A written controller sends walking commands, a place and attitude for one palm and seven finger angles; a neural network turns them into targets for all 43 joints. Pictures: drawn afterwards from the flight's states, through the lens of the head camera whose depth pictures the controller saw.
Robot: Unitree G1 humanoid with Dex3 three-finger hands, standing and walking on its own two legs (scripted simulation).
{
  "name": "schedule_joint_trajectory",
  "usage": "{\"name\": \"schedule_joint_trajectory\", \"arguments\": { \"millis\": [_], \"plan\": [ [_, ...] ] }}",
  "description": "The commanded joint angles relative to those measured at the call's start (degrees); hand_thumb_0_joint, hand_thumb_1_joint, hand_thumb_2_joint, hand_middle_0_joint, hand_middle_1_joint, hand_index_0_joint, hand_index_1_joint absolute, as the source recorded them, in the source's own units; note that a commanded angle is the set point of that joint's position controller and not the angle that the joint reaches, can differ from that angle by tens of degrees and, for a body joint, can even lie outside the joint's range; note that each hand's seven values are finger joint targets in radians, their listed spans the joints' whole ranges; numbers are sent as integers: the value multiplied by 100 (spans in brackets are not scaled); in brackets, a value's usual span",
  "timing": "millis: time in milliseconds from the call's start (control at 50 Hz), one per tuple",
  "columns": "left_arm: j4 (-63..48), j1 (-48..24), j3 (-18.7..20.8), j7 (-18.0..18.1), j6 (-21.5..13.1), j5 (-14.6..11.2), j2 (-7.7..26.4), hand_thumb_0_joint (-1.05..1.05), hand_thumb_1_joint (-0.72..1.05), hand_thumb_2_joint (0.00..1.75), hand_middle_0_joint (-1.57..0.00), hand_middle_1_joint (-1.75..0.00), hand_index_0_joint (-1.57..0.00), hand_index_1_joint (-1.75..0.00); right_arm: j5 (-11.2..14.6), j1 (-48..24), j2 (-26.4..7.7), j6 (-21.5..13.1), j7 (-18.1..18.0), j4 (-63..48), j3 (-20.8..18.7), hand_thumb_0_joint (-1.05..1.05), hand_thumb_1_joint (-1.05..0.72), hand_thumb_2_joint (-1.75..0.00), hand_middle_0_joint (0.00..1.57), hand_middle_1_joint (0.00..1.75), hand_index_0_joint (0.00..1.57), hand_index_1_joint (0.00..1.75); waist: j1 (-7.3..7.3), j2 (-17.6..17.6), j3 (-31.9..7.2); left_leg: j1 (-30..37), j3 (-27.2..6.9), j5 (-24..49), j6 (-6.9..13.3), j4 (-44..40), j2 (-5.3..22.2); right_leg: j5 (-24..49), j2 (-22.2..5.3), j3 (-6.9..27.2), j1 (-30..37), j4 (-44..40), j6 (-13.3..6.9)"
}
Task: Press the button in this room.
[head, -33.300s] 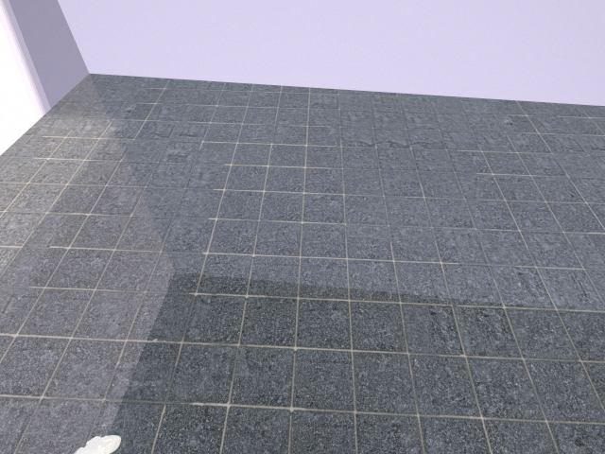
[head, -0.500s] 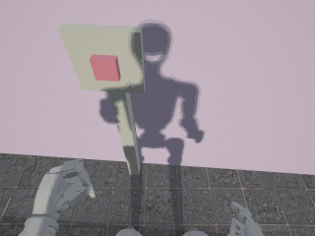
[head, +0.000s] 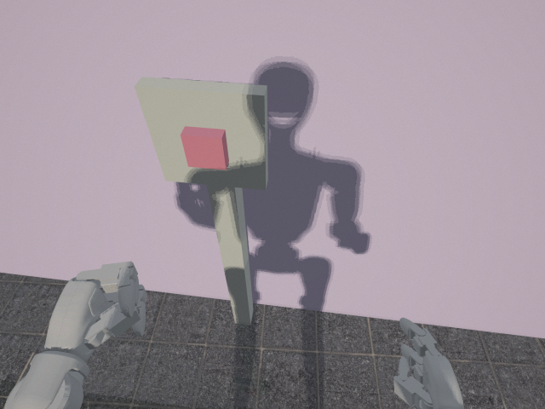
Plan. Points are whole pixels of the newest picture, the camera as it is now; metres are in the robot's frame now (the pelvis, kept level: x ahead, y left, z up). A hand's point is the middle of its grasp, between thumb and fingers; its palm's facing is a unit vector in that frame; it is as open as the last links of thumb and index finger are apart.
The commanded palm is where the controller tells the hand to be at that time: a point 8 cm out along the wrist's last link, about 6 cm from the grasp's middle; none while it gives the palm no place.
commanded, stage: raise the hand and make a fist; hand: left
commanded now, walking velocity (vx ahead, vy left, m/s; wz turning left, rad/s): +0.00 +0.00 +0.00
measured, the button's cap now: (206, 147) +0.49 +0.16 +0.12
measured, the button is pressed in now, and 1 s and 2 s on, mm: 0 0 0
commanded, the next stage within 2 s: aim a knuckle at the button in 0.64 s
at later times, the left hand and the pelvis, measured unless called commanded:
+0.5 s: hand (128, 289) +0.23 +0.20 +0.11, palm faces -0.02 -1.00 -0.05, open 3.1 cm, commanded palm +0.20 +0.25 +0.12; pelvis +0.00 -0.01 +0.01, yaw -1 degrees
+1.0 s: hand (145, 270) +0.26 +0.19 +0.11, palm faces -0.04 -1.00 -0.03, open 3.1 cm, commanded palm +0.24 +0.24 +0.12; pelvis -0.01 -0.01 +0.01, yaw +0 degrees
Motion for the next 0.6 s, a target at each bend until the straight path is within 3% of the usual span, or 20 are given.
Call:
{"name": "schedule_joint_trajectory", "arguments": {
  "millis": [0, 60, 80, 120, 160, 180, 240, 280, 340, 380, 420, 460, 480, 560, 580],
  "plan": [
    [-1217, -874, 633, -167, -272, -223, 869, 0, 90, 90, -130, -150, -130, -150, 35, -275, -790, -337, -86, -802, -325, 0, -90, -90, 20, 30, 20, 30, -71, -17, -772, 540, -139, 1822, 31, -945, -128, 1659, 264, 55, 668, -718, -149],
    [-1074, -966, 742, -249, -201, -288, 914, 0, 90, 90, -130, -150, -130, -150, 42, -295, -790, -377, -101, -752, -301, 0, -90, -90, 20, 30, 20, 30, -34, 5, -778, 638, -140, 1879, 19, -1038, -136, 1731, 254, 46, 767, -813, -149],
    [-931, -1034, 778, -278, -157, -303, 971, 0, 90, 90, -130, -150, -130, -150, 36, -318, -811, -371, -105, -718, -281, 0, -90, -90, 20, 30, 20, 30, -51, -186, -659, 569, -151, 1811, 36, -1055, -136, 1647, 272, 61, 799, -871, -150],
    [-971, -1218, 822, -336, -110, -335, 1027, 0, 90, 90, -130, -150, -130, -150, 55, -323, -818, -397, -122, -705, -279, 0, -90, -90, 20, 30, 20, 30, -30, 83, -725, 698, -130, 1789, 35, -1128, -149, 1642, 239, 83, 839, -940, -148],
    [-887, -1280, 894, -364, -48, -346, 1093, 0, 90, 90, -130, -150, -130, -150, 62, -342, -820, -422, -143, -683, -278, 0, -90, -90, 20, 30, 20, 30, -1, 92, -703, 754, -121, 1813, 32, -1201, -146, 1657, 232, 77, 918, -1004, -149],
    [-788, -1324, 937, -383, -5, -384, 1148, 0, 90, 90, -130, -150, -130, -150, 47, -364, -842, -423, -146, -665, -257, 0, -90, -90, 20, 30, 20, 30, -7, -154, -651, 696, -143, 1784, 46, -1206, -146, 1614, 248, 106, 975, -1055, -143],
    [-788, -1433, 942, -436, 41, -400, 1114, 0, 90, 90, -130, -150, -130, -150, 75, -379, -830, -461, -157, -652, -267, 0, -90, -90, 20, 30, 20, 30, 40, 129, -687, 854, -106, 1862, 33, -1313, -157, 1706, 223, 92, 1050, -1105, -149],
    [-527, -1254, 910, -446, 109, -431, 1029, 0, 90, 90, -130, -150, -130, -150, 74, -390, -846, -480, -148, -655, -269, 0, -90, -90, 20, 30, 20, 30, 40, -242, -486, 759, -115, 1802, 43, -1336, -151, 1639, 247, 97, 1022, -1172, -137],
    [-653, -1300, 883, -426, 98, -399, 1007, 0, 90, 90, -130, -150, -130, -150, 74, -383, -843, -511, -133, -662, -289, 0, -90, -90, 20, 30, 20, 30, 62, -5, -557, 838, -76, 1750, 35, -1388, -174, 1597, 216, 118, 1031, -1193, -130],
    [-626, -1281, 962, -383, 73, -393, 1079, 0, 90, 90, -130, -150, -130, -150, 50, -386, -857, -515, -126, -648, -292, 0, -90, -90, 20, 30, 20, 30, 71, -228, -495, 774, -74, 1727, 43, -1386, -163, 1534, 230, 151, 1062, -1230, -131],
    [-835, -1382, 998, -333, -30, -349, 1134, 0, 90, 90, -130, -150, -130, -150, 54, -373, -845, -533, -125, -651, -320, 0, -90, -90, 20, 30, 20, 30, 69, 4, -651, 893, -41, 1771, 42, -1395, -173, 1584, 210, 161, 1077, -1208, -128],
    [-825, -1418, 973, -282, -84, -329, 1092, 0, 90, 90, -130, -150, -130, -150, 47, -377, -829, -542, -126, -633, -305, 0, -90, -90, 20, 30, 20, 30, 49, 86, -530, 880, -38, 1689, 30, -1422, -170, 1498, 209, 147, 1006, -1230, -129],
    [-768, -1450, 994, -259, -103, -337, 1132, 0, 90, 90, -130, -150, -130, -150, 37, -366, -848, -535, -126, -605, -298, 0, -90, -90, 20, 30, 20, 30, 25, -202, -460, 790, -59, 1618, 42, -1409, -161, 1376, 227, 178, 1032, -1267, -128],
    [-798, -1488, 899, -251, -163, -263, 1067, 0, 90, 90, -130, -150, -130, -150, 60, -387, -827, -569, -144, -591, -302, 0, -90, -90, 20, 30, 20, 30, 31, 162, -508, 934, -65, 1498, 32, -1491, -159, 1239, 211, 139, 967, -1270, -140],
    [-755, -1466, 948, -250, -156, -276, 1131, 0, 90, 90, -130, -150, -130, -150, 42, -382, -844, -566, -145, -582, -297, 0, -90, -90, 20, 30, 20, 30, 26, -14, -497, 883, -63, 1526, 48, -1455, -161, 1266, 222, 183, 1022, -1289, -135]
  ]
}}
